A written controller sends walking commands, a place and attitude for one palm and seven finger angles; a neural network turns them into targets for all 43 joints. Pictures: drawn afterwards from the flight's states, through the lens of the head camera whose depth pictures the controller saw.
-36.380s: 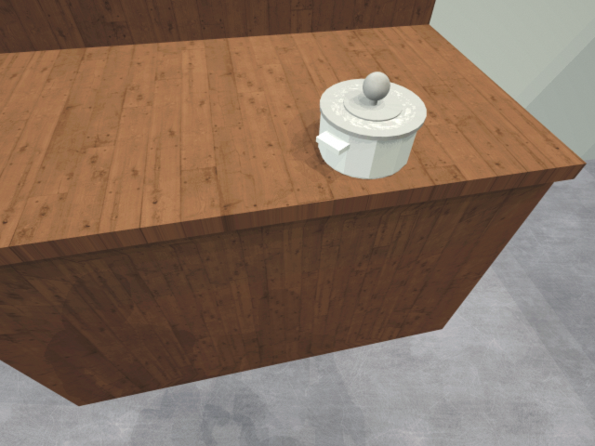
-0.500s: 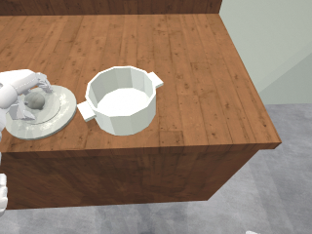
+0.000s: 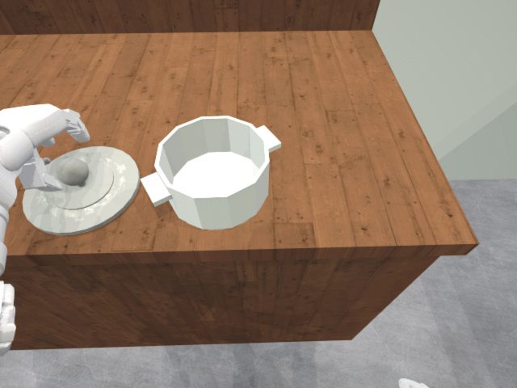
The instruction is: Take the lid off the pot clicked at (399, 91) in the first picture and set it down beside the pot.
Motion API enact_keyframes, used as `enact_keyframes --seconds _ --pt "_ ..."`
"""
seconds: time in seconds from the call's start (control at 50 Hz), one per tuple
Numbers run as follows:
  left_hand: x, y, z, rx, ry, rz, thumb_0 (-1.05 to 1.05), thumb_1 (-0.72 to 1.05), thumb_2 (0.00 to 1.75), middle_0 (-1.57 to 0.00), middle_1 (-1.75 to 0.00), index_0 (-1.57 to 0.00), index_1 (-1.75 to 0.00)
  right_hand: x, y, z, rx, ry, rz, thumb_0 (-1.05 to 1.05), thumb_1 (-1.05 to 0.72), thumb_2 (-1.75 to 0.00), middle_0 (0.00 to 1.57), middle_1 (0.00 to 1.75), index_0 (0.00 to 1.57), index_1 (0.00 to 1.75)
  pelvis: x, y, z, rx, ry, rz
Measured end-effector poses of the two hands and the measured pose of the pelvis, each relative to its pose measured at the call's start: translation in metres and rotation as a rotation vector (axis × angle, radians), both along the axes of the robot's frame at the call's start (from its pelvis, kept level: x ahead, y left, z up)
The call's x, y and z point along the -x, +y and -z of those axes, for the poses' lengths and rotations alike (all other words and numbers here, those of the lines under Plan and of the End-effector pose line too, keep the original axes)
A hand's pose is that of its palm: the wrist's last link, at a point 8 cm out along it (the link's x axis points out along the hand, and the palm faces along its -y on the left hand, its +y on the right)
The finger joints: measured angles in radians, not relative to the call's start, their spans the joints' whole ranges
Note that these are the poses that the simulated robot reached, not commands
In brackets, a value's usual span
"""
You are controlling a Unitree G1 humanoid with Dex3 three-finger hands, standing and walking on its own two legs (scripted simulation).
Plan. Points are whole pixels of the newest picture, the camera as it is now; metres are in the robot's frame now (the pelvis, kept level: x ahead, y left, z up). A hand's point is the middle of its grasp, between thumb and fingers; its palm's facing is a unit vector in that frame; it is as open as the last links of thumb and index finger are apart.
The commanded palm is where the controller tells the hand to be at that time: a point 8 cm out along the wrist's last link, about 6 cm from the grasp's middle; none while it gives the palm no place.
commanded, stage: raise the empty hand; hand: left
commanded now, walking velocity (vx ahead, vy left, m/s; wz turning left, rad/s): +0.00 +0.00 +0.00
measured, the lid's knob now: (72, 171) +0.43 +0.31 +0.09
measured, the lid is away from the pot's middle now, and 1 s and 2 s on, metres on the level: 0.23 0.23 0.23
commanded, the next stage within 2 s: draw the hand back to the body in 1.04 s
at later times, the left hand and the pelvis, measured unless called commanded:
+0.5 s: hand (34, 130) +0.42 +0.31 +0.18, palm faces -0.28 -0.05 -0.96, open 11.0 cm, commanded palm +0.40 +0.31 +0.26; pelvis +0.00 -0.01 +0.00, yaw +1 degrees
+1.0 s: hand (8, 96) +0.42 +0.31 +0.24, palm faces -0.20 -0.04 -0.98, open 11.0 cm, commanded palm +0.40 +0.32 +0.30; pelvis -0.01 -0.01 +0.00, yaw +0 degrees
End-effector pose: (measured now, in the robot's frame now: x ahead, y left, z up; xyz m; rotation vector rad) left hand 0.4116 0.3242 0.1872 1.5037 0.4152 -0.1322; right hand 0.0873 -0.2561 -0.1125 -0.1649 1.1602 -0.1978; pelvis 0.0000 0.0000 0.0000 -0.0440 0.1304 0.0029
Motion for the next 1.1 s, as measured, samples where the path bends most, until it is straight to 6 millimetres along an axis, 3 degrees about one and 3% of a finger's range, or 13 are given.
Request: enact_keyframes --seconds 0.12,0.24,0.34,0.42,0.58,0.7,0.8,0.92,1.02,1.1 --pt "-0.001 -0.012 -0.012 -0.024 -0.024 0.045 0.00 -0.13 0.91 -0.50 -0.59 -0.50 -0.60 -0.004 0.000 -0.002 -0.002 -0.012 -0.014 0.01 -0.91 -0.90 0.20 0.30 0.20 0.30 -0.001 0.001 -0.001 0.000 -0.009 -0.007" --pt "-0.004 -0.005 -0.025 -0.015 -0.032 -0.009 0.00 -0.13 0.91 -0.50 -0.59 -0.50 -0.59 -0.008 -0.001 -0.005 -0.006 -0.031 -0.017 0.01 -0.91 -0.90 0.20 0.30 0.20 0.30 -0.001 -0.001 -0.002 -0.002 -0.016 -0.006" --pt "-0.001 -0.016 -0.039 -0.042 -0.063 0.023 0.00 -0.13 0.91 -0.50 -0.59 -0.50 -0.59 -0.012 -0.002 -0.004 -0.013 -0.042 -0.037 0.01 -0.91 -0.90 0.20 0.30 0.20 0.30 -0.001 -0.001 -0.003 -0.004 -0.021 -0.015" --pt "-0.002 -0.012 -0.044 -0.019 -0.049 -0.020 0.00 -0.13 0.91 -0.50 -0.59 -0.50 -0.59 -0.015 -0.002 -0.005 -0.017 -0.052 -0.038 0.01 -0.91 -0.90 0.20 0.30 0.20 0.30 0.000 -0.004 -0.003 -0.005 -0.026 -0.009" --pt "-0.003 -0.016 -0.066 -0.044 -0.088 -0.031 0.00 -0.13 0.91 -0.50 -0.59 -0.51 -0.59 -0.015 -0.007 -0.008 -0.010 -0.065 -0.044 0.01 -0.91 -0.90 0.20 0.30 0.20 0.30 0.002 -0.008 -0.004 -0.007 -0.028 -0.013" --pt "-0.005 -0.011 -0.072 -0.043 -0.064 -0.088 0.00 -0.13 0.91 -0.50 -0.59 -0.50 -0.59 -0.009 -0.013 -0.008 -0.005 -0.057 -0.028 0.01 -0.91 -0.90 0.20 0.30 0.20 0.30 0.004 -0.011 -0.004 -0.009 -0.030 -0.006" --pt "-0.003 -0.020 -0.094 -0.058 -0.137 -0.053 0.00 -0.13 0.91 -0.50 -0.59 -0.51 -0.60 -0.006 -0.016 -0.008 0.003 -0.057 -0.026 0.01 -0.91 -0.90 0.20 0.30 0.20 0.30 0.003 -0.012 -0.004 -0.010 -0.034 -0.008" --pt "-0.001 -0.010 -0.099 -0.053 -0.107 -0.129 0.00 -0.13 0.91 -0.50 -0.59 -0.50 -0.59 -0.003 -0.017 -0.007 -0.014 -0.061 -0.010 0.01 -0.91 -0.90 0.20 0.30 0.20 0.30 0.005 -0.014 -0.004 -0.011 -0.038 0.004" --pt "0.004 -0.016 -0.111 -0.066 -0.149 -0.108 0.00 -0.13 0.91 -0.50 -0.59 -0.51 -0.60 -0.002 -0.017 -0.007 -0.008 -0.060 -0.019 0.01 -0.91 -0.90 0.20 0.30 0.20 0.30 0.007 -0.015 -0.004 -0.013 -0.042 0.001" --pt "0.007 -0.004 -0.113 -0.048 -0.137 -0.156 0.00 -0.13 0.91 -0.50 -0.59 -0.50 -0.60 -0.002 -0.017 -0.007 -0.013 -0.077 -0.008 0.01 -0.91 -0.90 0.20 0.30 0.20 0.30 0.009 -0.016 -0.003 -0.013 -0.041 0.009"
